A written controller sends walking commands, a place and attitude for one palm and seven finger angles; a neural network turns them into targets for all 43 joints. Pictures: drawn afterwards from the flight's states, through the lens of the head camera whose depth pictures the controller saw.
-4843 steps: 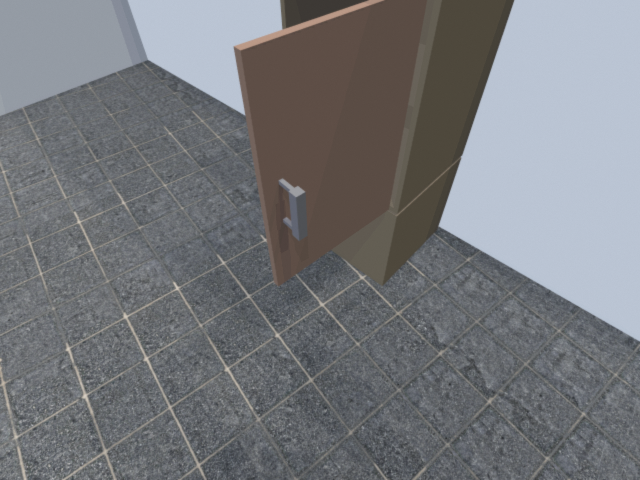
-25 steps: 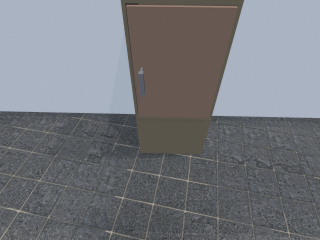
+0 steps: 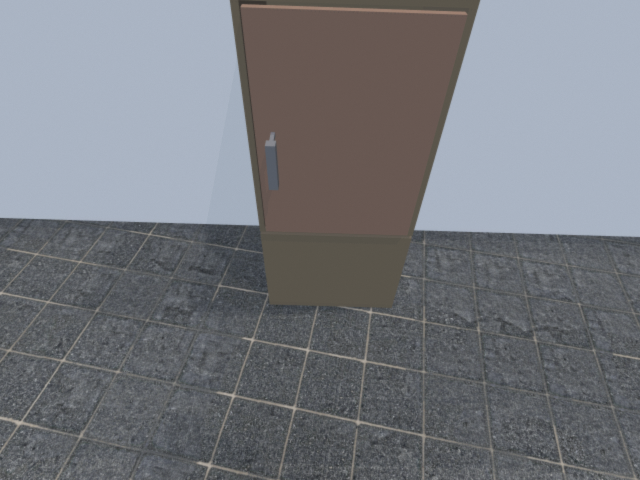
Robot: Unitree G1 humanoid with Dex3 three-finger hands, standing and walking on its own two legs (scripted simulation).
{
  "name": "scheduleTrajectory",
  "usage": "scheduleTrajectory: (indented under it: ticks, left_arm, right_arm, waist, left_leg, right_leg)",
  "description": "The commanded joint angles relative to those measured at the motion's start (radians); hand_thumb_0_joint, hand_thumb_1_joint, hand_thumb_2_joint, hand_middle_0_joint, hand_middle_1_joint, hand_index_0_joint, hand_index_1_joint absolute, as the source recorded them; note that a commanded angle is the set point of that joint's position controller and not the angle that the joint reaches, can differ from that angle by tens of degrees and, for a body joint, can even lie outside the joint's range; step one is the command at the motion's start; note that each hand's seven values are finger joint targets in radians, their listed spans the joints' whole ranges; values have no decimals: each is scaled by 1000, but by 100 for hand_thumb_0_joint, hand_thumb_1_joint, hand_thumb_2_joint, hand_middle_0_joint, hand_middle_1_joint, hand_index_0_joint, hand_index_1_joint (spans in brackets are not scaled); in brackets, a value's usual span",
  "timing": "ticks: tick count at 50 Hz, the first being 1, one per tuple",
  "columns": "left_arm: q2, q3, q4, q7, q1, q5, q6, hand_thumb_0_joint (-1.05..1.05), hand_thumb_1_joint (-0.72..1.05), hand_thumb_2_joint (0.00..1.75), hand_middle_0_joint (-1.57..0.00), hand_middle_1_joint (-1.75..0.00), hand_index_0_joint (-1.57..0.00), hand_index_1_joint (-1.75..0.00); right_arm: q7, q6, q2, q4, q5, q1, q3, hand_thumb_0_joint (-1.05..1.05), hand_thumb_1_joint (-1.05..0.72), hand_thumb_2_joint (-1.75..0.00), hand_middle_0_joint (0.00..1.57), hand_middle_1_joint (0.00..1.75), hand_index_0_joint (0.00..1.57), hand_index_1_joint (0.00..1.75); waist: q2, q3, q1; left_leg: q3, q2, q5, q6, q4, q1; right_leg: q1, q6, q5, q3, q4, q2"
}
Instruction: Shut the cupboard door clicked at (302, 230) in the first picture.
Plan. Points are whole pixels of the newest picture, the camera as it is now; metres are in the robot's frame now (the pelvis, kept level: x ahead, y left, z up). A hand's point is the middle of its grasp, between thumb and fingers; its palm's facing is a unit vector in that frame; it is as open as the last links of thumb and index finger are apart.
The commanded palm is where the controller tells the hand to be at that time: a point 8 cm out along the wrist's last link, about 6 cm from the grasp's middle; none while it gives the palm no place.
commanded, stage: look to check the result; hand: left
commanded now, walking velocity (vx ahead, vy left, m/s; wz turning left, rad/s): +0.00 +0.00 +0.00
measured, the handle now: (273, 161) +0.81 +0.15 -0.08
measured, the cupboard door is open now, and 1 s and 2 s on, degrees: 0 0 0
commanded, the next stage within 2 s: stand and wait in 0.36 s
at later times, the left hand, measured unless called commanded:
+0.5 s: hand out of the picture -0.02 +0.16 -0.18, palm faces +0.04 -0.99 -0.15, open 7.4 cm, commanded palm none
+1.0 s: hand out of the picture +0.00 +0.17 -0.18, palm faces +0.03 -0.99 -0.16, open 7.4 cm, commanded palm none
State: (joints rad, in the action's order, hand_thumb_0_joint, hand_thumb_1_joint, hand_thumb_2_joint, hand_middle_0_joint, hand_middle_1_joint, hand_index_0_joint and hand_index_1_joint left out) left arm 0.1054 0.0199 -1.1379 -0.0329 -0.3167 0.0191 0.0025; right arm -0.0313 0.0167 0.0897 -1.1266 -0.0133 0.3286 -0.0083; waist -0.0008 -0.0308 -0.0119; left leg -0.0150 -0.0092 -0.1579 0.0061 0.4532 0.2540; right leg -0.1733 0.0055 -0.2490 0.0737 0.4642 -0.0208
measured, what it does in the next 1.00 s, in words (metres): stands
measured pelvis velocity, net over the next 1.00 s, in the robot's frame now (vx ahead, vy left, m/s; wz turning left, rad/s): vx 0.02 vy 0.01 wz -0.01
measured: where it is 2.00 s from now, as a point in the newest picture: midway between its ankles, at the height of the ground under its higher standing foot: outside the picture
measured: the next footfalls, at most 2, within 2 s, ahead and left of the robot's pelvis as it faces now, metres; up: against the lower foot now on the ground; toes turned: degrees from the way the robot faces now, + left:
none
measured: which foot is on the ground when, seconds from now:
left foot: down 0.00-1.00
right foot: down 0.00-1.00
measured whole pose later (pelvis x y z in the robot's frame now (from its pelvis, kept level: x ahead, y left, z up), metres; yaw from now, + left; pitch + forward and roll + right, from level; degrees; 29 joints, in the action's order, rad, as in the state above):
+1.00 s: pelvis +0.02 +0.01 +0.00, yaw +0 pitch -2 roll +0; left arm 0.13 0.02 -1.15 -0.03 -0.32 0.02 0.00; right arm -0.03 0.01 0.11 -1.14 -0.01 0.29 0.00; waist 0.01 -0.05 0.00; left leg -0.03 0.00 -0.18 0.01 0.42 0.20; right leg -0.11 -0.01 -0.26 0.06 0.41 -0.03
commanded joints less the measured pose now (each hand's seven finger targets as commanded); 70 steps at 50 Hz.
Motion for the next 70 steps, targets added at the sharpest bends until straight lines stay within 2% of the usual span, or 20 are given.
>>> scheduleTrajectory:
  ticks: [1, 6, 9, 15, 28, 30, 41, 43, 50, 58, 62, 66, 70]
  left_arm:
    - [89, 14, 11, -5, -89, -5, -9, 0, 90, 90, -20, -30, -20, -30]
    - [92, 12, 9, -5, -88, -4, -8, 0, 90, 90, -20, -30, -20, -30]
    - [95, 12, 6, -4, -91, -5, -7, 0, 90, 90, -20, -30, -20, -30]
    - [98, 11, 1, -4, -95, -5, -8, 0, 90, 90, -20, -30, -20, -30]
    - [101, 7, -6, -3, -96, -5, -9, 0, 90, 90, -20, -30, -20, -30]
    - [101, 7, -5, -3, -94, -5, -9, 0, 90, 90, -20, -30, -20, -30]
    - [103, 8, -2, -3, -93, -6, -11, 0, 90, 90, -20, -30, -20, -30]
    - [109, 9, -3, -3, -95, -6, -12, 0, 90, 90, -20, -30, -20, -30]
    - [105, 7, -4, -4, -91, -6, -11, 0, 90, 90, -20, -30, -20, -30]
    - [115, 8, -2, -4, -87, -6, -12, 0, 90, 90, -20, -30, -20, -30]
    - [125, 11, -2, -3, -91, -4, -13, 0, 90, 90, -20, -30, -20, -30]
    - [119, 9, -6, -3, -85, -5, -11, 0, 90, 90, -20, -30, -20, -30]
    - [125, 9, -3, -2, -83, -5, -11, 0, 90, 90, -20, -30, -20, -30]
  right_arm:
    - [-8, -14, 91, 22, -5, 67, -10, 0, -90, -90, 20, 30, 20, 30]
    - [-8, -11, 96, 20, -4, 57, -10, 0, -90, -90, 20, 30, 20, 30]
    - [-8, -13, 98, 19, -4, 51, -9, 0, -90, -90, 20, 30, 20, 30]
    - [-9, -16, 107, 19, -3, 40, -8, 0, -90, -90, 20, 30, 20, 30]
    - [-9, -17, 113, 16, -1, 29, -7, 0, -90, -90, 20, 30, 20, 30]
    - [-9, -16, 116, 16, -2, 32, -6, 0, -90, -90, 20, 30, 20, 30]
    - [-10, -22, 122, 13, -1, 31, -7, 0, -90, -90, 20, 30, 20, 30]
    - [-10, -25, 123, 14, 0, 26, -7, 0, -90, -90, 20, 30, 20, 30]
    - [-11, -23, 124, 9, -1, 23, -5, 0, -90, -90, 20, 30, 20, 30]
    - [-11, -27, 136, 11, 0, 20, -6, 0, -90, -90, 20, 30, 20, 30]
    - [-12, -29, 148, 15, 2, 14, -6, 0, -90, -90, 20, 30, 20, 30]
    - [-11, -27, 143, 11, 0, 12, -6, 0, -90, -90, 20, 30, 20, 30]
    - [-11, -27, 145, 13, 0, 14, -5, 0, -90, -90, 20, 30, 20, 30]
  waist:
    - [8, -75, 5]
    - [2, -100, 4]
    - [-13, -88, 7]
    - [-3, -70, 8]
    - [-16, -93, 9]
    - [1, -93, 8]
    - [-7, -69, 11]
    - [2, -57, 13]
    - [-4, -87, 11]
    - [-4, -60, 10]
    - [-6, -65, 14]
    - [-4, -88, 12]
    - [2, -80, 12]
  left_leg:
    - [69, -60, -39, 21, -86, -14]
    - [66, -61, -60, 19, -96, -11]
    - [72, -64, -63, 21, -105, -15]
    - [73, -68, -38, 22, -111, -36]
    - [65, -67, -36, 19, -119, -39]
    - [67, -66, -44, 18, -121, -35]
    - [69, -69, -3, 22, -118, -50]
    - [69, -72, 35, 25, -111, -63]
    - [69, -71, 24, 23, -119, -57]
    - [73, -73, 48, 25, -119, -74]
    - [73, -74, 66, 26, -121, -77]
    - [72, -72, 30, 24, -132, -68]
    - [73, -71, 37, 25, -130, -69]
  right_leg:
    - [-88, 35, -57, -95, -144, -82]
    - [-94, 32, -66, -95, -152, -79]
    - [-79, 30, -54, -91, -149, -77]
    - [-59, 29, -24, -91, -147, -77]
    - [-54, 27, -15, -90, -161, -78]
    - [-50, 26, -17, -89, -159, -77]
    - [-23, 25, 16, -86, -152, -78]
    - [-15, 25, 42, -84, -149, -80]
    - [-20, 23, 33, -84, -155, -79]
    - [1, 22, 51, -82, -153, -81]
    - [5, 21, 63, -82, -154, -79]
    - [-5, 20, 43, -81, -159, -82]
    - [4, 21, 50, -82, -159, -81]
